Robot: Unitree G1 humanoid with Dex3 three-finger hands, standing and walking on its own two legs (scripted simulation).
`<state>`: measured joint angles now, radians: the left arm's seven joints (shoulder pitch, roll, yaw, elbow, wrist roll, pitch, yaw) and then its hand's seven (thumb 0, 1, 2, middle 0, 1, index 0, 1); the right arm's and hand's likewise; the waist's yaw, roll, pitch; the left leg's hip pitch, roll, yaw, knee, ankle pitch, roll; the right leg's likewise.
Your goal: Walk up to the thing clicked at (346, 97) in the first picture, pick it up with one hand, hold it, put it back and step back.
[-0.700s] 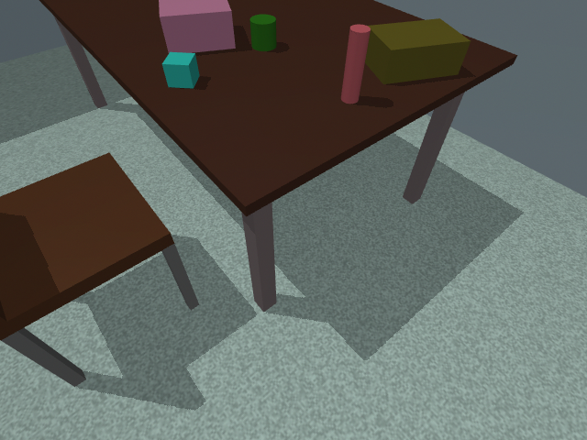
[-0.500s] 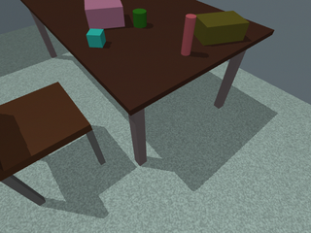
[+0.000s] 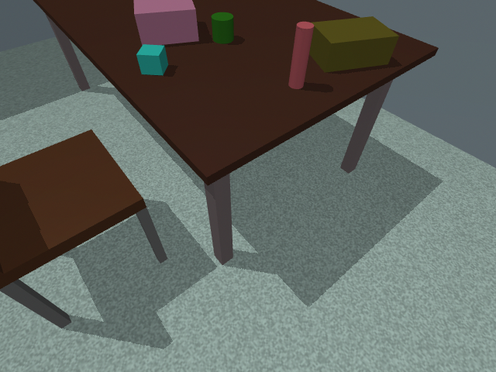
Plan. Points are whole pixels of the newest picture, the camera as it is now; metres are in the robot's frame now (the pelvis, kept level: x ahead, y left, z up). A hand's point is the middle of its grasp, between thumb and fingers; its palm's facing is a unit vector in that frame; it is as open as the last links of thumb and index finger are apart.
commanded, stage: stand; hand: left
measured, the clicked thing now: (300, 57) +0.94 -0.17 +0.03
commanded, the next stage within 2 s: walk up in 0.42 s
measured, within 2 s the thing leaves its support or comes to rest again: neither
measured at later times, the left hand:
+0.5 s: hand out of the picture +0.09 +0.26 -0.15, palm faces -0.01 -0.94 -0.33, open 7.4 cm
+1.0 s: hand out of the picture +0.13 +0.11 -0.16, palm faces +0.24 -0.92 -0.29, open 7.4 cm
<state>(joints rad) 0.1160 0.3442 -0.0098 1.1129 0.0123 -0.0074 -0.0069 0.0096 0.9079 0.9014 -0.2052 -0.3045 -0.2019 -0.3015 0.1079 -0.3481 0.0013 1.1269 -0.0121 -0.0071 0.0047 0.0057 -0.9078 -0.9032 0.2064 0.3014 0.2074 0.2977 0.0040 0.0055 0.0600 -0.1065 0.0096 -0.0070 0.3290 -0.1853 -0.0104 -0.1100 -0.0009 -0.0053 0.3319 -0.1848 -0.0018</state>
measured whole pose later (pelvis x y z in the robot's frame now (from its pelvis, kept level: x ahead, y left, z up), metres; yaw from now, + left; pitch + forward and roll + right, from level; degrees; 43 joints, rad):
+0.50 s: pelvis +0.00 -0.01 +0.00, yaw +3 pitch -1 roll +1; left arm 0.11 0.39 0.07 1.01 0.08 0.05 -0.07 0.01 0.91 0.90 -0.21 -0.30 -0.20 -0.30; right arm 0.21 -0.34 -0.04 1.06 -0.02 -0.06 -0.01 0.00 -0.91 -0.90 0.21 0.30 0.21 0.30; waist 0.00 -0.03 0.04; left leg -0.17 -0.01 -0.05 0.39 -0.22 0.01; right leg -0.27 0.00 0.03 0.68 -0.39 -0.01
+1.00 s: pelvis +0.12 -0.16 -0.02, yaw +15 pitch -2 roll -1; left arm 0.26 0.39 0.10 0.76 0.07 0.05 -0.11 0.01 0.91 0.90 -0.21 -0.30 -0.20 -0.30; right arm 0.34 -0.46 -0.07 0.91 -0.01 -0.09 -0.04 0.01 -0.91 -0.90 0.21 0.30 0.21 0.30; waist 0.06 -0.03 0.07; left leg -0.49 0.03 0.09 0.88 -0.42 0.04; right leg -0.25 -0.02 -0.11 0.60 -0.33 -0.06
